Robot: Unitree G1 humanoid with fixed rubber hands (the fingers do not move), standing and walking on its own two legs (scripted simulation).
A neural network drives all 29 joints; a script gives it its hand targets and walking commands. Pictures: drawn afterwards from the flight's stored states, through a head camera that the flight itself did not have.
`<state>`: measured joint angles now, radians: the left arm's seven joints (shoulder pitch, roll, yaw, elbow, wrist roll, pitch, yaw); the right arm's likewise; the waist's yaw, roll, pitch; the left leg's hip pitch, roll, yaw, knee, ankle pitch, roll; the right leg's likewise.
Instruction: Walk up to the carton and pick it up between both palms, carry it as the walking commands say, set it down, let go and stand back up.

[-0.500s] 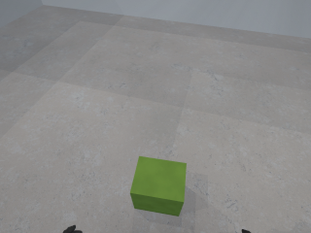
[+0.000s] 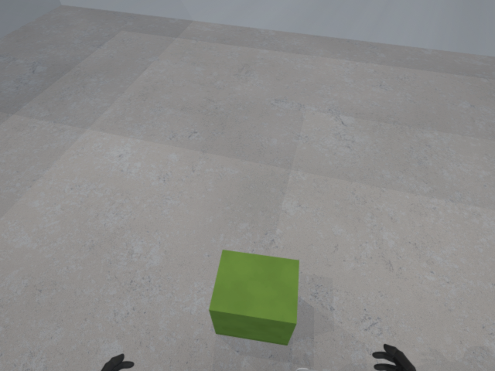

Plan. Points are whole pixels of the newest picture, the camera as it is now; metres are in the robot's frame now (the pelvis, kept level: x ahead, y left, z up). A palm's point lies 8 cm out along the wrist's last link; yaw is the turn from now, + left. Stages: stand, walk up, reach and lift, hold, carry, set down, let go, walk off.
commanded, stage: walk up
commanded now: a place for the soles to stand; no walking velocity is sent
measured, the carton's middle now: (255, 298) +0.46 -0.03 -0.62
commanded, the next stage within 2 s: none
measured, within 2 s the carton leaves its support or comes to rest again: neither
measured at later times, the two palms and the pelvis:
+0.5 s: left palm out of the picture +0.15 +0.28 -0.10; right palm out of the picture +0.08 -0.24 -0.12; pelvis +0.01 +0.03 -0.01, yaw -8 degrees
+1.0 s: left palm (98, 365) +0.17 +0.26 -0.10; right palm out of the picture +0.03 -0.20 -0.11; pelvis +0.02 +0.05 +0.01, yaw -11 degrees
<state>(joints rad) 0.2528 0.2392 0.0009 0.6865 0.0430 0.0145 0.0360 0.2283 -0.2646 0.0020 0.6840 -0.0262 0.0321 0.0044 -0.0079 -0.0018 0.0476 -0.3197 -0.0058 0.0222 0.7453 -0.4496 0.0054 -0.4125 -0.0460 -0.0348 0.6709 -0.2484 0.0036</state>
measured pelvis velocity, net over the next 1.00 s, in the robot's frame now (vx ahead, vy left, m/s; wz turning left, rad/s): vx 0.02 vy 0.05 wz -0.19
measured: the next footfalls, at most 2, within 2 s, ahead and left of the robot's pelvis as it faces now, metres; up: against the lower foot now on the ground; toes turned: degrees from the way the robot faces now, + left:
right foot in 1.94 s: +0.07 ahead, -0.06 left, +0.00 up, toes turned -7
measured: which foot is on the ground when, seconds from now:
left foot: down 0.00-1.00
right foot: down 0.00-1.00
